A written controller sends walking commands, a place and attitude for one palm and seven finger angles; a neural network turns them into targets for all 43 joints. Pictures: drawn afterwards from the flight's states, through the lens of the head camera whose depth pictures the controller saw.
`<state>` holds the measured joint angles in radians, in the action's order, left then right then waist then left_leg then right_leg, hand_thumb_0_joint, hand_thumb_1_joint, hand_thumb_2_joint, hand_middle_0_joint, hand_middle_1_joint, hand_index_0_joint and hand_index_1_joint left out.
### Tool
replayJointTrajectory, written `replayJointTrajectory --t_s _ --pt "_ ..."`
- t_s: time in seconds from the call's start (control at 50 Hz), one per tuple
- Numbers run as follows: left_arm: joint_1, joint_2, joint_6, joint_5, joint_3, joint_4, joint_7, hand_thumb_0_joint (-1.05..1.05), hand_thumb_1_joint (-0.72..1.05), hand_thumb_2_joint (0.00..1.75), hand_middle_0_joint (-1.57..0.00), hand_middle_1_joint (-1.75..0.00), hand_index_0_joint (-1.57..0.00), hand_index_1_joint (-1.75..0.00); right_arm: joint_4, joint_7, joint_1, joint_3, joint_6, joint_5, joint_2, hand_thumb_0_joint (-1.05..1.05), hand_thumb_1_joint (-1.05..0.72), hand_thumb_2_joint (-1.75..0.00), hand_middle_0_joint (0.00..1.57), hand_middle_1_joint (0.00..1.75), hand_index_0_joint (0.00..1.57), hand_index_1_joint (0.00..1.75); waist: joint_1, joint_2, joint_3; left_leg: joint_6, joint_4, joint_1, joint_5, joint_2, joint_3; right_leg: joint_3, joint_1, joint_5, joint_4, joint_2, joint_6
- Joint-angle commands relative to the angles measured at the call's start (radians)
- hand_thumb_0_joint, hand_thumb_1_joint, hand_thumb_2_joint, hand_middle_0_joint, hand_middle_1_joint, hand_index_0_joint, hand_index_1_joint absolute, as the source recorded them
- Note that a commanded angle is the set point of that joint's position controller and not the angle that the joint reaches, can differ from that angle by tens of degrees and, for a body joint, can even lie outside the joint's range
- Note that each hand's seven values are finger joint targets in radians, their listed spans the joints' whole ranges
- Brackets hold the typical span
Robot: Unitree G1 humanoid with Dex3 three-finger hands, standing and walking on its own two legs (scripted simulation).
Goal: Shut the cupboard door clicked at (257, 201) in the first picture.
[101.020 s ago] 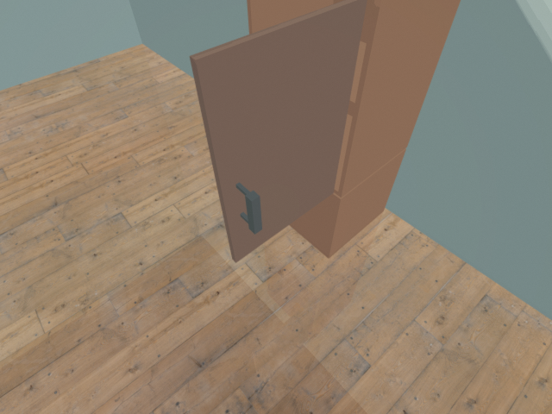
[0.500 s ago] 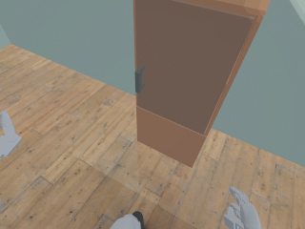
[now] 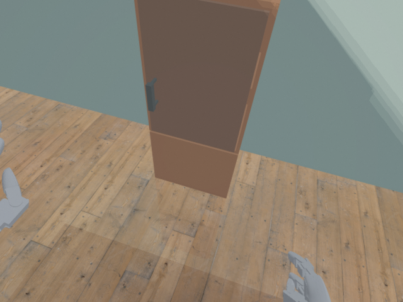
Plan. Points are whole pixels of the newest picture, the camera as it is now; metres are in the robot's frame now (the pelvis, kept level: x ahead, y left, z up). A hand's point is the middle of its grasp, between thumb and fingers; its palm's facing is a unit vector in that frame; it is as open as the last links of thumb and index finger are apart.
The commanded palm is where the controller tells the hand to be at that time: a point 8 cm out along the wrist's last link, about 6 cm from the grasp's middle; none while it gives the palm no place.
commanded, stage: stop stepping back and stand still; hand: left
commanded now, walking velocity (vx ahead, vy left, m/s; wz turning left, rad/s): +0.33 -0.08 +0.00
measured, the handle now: (153, 94) +0.88 +0.19 -0.11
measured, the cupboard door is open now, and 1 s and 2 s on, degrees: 0 0 0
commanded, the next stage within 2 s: let the arm hang, fingers relaxed in 1.66 s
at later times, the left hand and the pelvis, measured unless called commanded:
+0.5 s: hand (26, 221) +0.20 +0.24 +0.16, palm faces +0.43 -0.82 -0.39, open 7.5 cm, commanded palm +0.13 +0.30 +0.18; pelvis -0.01 +0.00 -0.01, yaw -1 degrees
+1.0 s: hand (14, 197) +0.23 +0.28 +0.16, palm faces +0.39 -0.82 -0.42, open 7.5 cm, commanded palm +0.17 +0.32 +0.18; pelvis +0.02 +0.02 +0.00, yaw -2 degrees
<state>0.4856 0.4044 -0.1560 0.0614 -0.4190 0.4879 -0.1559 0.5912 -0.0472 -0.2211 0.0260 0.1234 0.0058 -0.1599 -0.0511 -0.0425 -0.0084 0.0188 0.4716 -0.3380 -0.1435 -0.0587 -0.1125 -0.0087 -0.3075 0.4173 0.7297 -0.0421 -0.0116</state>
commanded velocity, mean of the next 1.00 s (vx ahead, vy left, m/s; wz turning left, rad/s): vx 0.07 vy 0.02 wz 0.00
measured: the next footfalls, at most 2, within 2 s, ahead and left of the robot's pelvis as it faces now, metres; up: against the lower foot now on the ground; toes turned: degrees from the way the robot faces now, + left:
right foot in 0.10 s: -0.03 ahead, -0.07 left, +0.00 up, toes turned -4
left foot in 0.50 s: +0.08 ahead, +0.13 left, +0.00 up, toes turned +4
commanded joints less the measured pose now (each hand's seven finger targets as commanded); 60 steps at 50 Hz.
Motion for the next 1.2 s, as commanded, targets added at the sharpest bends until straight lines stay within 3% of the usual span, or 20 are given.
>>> replayJointTrajectory --t_s 0.0,0.04,0.08,0.1,0.12,0.2,0.28,0.34,0.42,0.46,0.5,0.54,0.58,0.66,0.72,0.82,0.96,1.02,1.08,1.18 --pt "0.156 0.226 -0.084 0.003 -0.165 0.325 -0.022 0.00 0.90 0.90 -0.20 -0.30 -0.20 -0.30 -0.164 -0.003 0.101 -0.064 0.015 0.001 -0.164 0.00 -0.90 -0.90 0.20 0.30 0.20 0.30 0.044 0.289 0.125 -0.010 -0.294 -0.129 -0.579 -0.134 0.151 -0.140 0.246 0.015 -0.175 -0.049 0.032" --pt "0.168 0.256 -0.072 -0.003 -0.198 0.281 -0.034 0.00 0.90 0.90 -0.20 -0.30 -0.20 -0.30 -0.155 -0.016 0.086 -0.070 -0.017 0.003 -0.158 0.00 -0.90 -0.90 0.20 0.30 0.20 0.30 0.040 0.215 0.119 -0.020 -0.066 -0.185 -0.536 -0.065 0.075 -0.053 0.295 0.083 -0.317 0.021 0.094" --pt "0.117 0.277 -0.064 0.001 -0.215 0.237 -0.043 0.00 0.90 0.90 -0.20 -0.30 -0.20 -0.30 -0.130 -0.020 0.062 -0.072 -0.048 0.005 -0.151 0.00 -0.90 -0.90 0.20 0.30 0.20 0.30 0.048 -0.106 0.045 -0.030 0.423 -0.392 -0.318 0.025 0.048 0.489 0.225 0.241 -0.581 0.375 0.249" --pt "0.035 0.302 -0.091 0.006 -0.237 0.241 -0.048 0.00 0.90 0.90 -0.20 -0.30 -0.20 -0.30 -0.105 -0.020 0.058 -0.076 -0.037 0.012 -0.171 0.00 -0.90 -0.90 0.20 0.30 0.20 0.30 0.040 -0.061 0.007 -0.039 0.543 -0.433 -0.263 0.013 0.073 0.450 0.239 -0.036 -0.574 0.408 0.269" --pt "0.060 0.259 -0.103 0.004 -0.222 0.159 -0.052 0.00 0.90 0.90 -0.20 -0.30 -0.20 -0.30 -0.091 -0.020 0.030 -0.077 -0.019 0.002 -0.161 0.00 -0.90 -0.90 0.20 0.30 0.20 0.30 0.029 -0.051 0.087 -0.040 0.588 -0.450 -0.239 0.011 0.089 0.395 0.330 -0.215 -0.492 0.374 0.247" --pt "0.025 0.170 -0.096 -0.010 -0.111 -0.003 -0.037 0.00 0.90 0.90 -0.20 -0.30 -0.20 -0.30 -0.077 -0.033 0.050 -0.074 -0.023 -0.006 -0.173 0.00 -0.90 -0.90 0.20 0.30 0.20 0.30 0.036 0.009 -0.027 -0.037 0.554 -0.375 -0.132 -0.015 0.085 0.265 0.126 -0.055 -0.511 0.299 0.182" --pt "-0.140 0.159 -0.114 -0.031 -0.034 -0.028 -0.032 0.00 0.90 0.90 -0.20 -0.30 -0.20 -0.30 -0.065 -0.045 0.073 -0.079 0.006 -0.009 -0.183 0.00 -0.90 -0.90 0.20 0.30 0.20 0.30 0.048 -0.083 -0.112 -0.017 0.428 -0.270 -0.081 -0.006 0.036 0.195 0.031 -0.004 -0.549 0.264 0.110" --pt "-0.186 0.176 -0.132 -0.039 -0.029 0.067 -0.034 0.00 0.90 0.90 -0.20 -0.30 -0.20 -0.30 -0.070 -0.046 0.079 -0.085 0.027 -0.008 -0.182 0.00 -0.90 -0.90 0.20 0.30 0.20 0.30 0.063 -0.114 -0.096 -0.002 0.296 -0.178 -0.084 0.003 0.006 0.181 0.068 -0.079 -0.531 0.271 0.102" --pt "-0.104 0.240 -0.147 -0.025 -0.122 0.245 -0.041 0.00 0.90 0.90 -0.20 -0.30 -0.20 -0.30 -0.089 -0.042 0.085 -0.079 0.049 -0.001 -0.162 0.00 -0.90 -0.90 0.20 0.30 0.20 0.30 0.078 0.002 0.004 0.010 0.030 0.050 -0.053 0.033 -0.005 0.136 0.123 -0.251 -0.406 0.237 0.105" --pt "-0.031 0.251 -0.155 -0.009 -0.167 0.292 -0.042 0.00 0.90 0.90 -0.20 -0.30 -0.20 -0.30 -0.098 -0.045 0.057 -0.092 0.052 -0.002 -0.184 0.00 -0.90 -0.90 0.20 0.30 0.20 0.30 0.060 0.171 0.105 0.049 -0.070 0.268 0.063 -0.038 0.107 0.072 0.071 -0.361 -0.193 0.159 0.028" --pt "-0.033 0.237 -0.156 -0.009 -0.175 0.309 -0.049 0.00 0.90 0.90 -0.20 -0.30 -0.20 -0.30 -0.110 -0.033 0.052 -0.084 0.042 -0.003 -0.184 0.00 -0.90 -0.90 0.20 0.30 0.20 0.30 0.061 0.275 0.184 0.134 -0.045 0.378 0.301 -0.195 0.321 -0.001 -0.057 -0.140 -0.043 0.048 -0.030" --pt "-0.004 0.233 -0.132 -0.007 -0.179 0.230 -0.035 0.00 0.90 0.90 -0.20 -0.30 -0.20 -0.30 -0.094 -0.033 0.066 -0.068 0.038 0.006 -0.159 0.00 -0.90 -0.90 0.20 0.30 0.20 0.30 0.056 0.298 0.129 0.109 -0.085 0.234 0.202 -0.192 0.274 -0.008 0.006 -0.012 -0.152 0.049 -0.004" --pt "0.014 0.197 -0.115 -0.006 -0.158 0.181 -0.024 0.00 0.90 0.90 -0.20 -0.30 -0.20 -0.30 -0.098 -0.031 0.062 -0.062 0.041 -0.014 -0.162 0.00 -0.90 -0.90 0.20 0.30 0.20 0.30 0.049 0.217 0.059 0.065 -0.079 0.093 0.030 -0.148 0.190 -0.010 0.104 -0.130 -0.281 0.046 -0.001" --pt "0.072 0.151 -0.086 0.004 -0.107 0.071 -0.020 0.00 0.90 0.90 -0.20 -0.30 -0.20 -0.30 -0.096 -0.013 0.046 -0.070 0.003 -0.026 -0.163 0.00 -0.90 -0.90 0.20 0.30 0.20 0.30 0.032 -0.075 0.142 -0.004 0.136 0.059 0.142 -0.023 0.052 0.177 0.205 -0.799 -0.314 0.186 0.011" --pt "0.040 0.171 -0.076 -0.002 -0.106 0.088 -0.022 0.00 0.90 0.90 -0.20 -0.30 -0.20 -0.30 -0.115 -0.016 0.071 -0.059 -0.022 -0.029 -0.154 0.00 -0.90 -0.90 0.20 0.30 0.20 0.30 0.043 -0.109 0.181 0.008 0.079 0.046 0.117 -0.003 0.041 0.120 0.289 -0.985 -0.253 0.186 -0.012" --pt "-0.029 0.214 -0.074 -0.007 -0.112 0.246 -0.023 0.00 0.90 0.90 -0.20 -0.30 -0.20 -0.30 -0.144 -0.036 0.094 -0.048 -0.035 -0.023 -0.151 0.00 -0.90 -0.90 0.20 0.30 0.20 0.30 0.041 0.077 0.234 0.039 0.065 0.277 0.484 -0.039 0.044 0.020 0.171 -0.904 -0.186 0.110 -0.041" --pt "0.065 0.220 -0.073 -0.002 -0.152 0.239 -0.026 0.00 0.90 0.90 -0.20 -0.30 -0.20 -0.30 -0.149 -0.034 0.083 -0.050 -0.030 -0.020 -0.156 0.00 -0.90 -0.90 0.20 0.30 0.20 0.30 0.048 0.222 0.121 0.004 -0.009 0.130 0.271 -0.065 0.105 0.023 0.165 -0.459 -0.299 0.086 0.013" --pt "0.079 0.202 -0.082 0.004 -0.149 0.197 -0.026 0.00 0.90 0.90 -0.20 -0.30 -0.20 -0.30 -0.146 -0.033 0.074 -0.047 -0.032 -0.020 -0.154 0.00 -0.90 -0.90 0.20 0.30 0.20 0.30 0.043 0.193 0.131 0.004 -0.007 0.137 0.271 -0.070 0.110 0.034 0.155 -0.480 -0.310 0.091 0.015" --pt "0.113 0.186 -0.075 0.012 -0.139 0.159 -0.021 0.00 0.90 0.90 -0.20 -0.30 -0.20 -0.30 -0.143 -0.029 0.068 -0.056 -0.036 -0.026 -0.159 0.00 -0.90 -0.90 0.20 0.30 0.20 0.30 0.040 0.082 0.175 0.000 0.010 0.159 0.283 -0.069 0.107 0.042 0.169 -0.524 -0.310 0.096 0.011" --pt "0.088 0.179 -0.065 0.014 -0.118 0.153 -0.019 0.00 0.90 0.90 -0.20 -0.30 -0.20 -0.30 -0.147 -0.039 0.087 -0.052 -0.030 -0.023 -0.164 0.00 -0.90 -0.90 0.20 0.30 0.20 0.30 0.043 0.097 0.127 0.005 -0.065 0.126 0.080 -0.075 0.128 0.030 0.124 -0.311 -0.348 0.082 0.005"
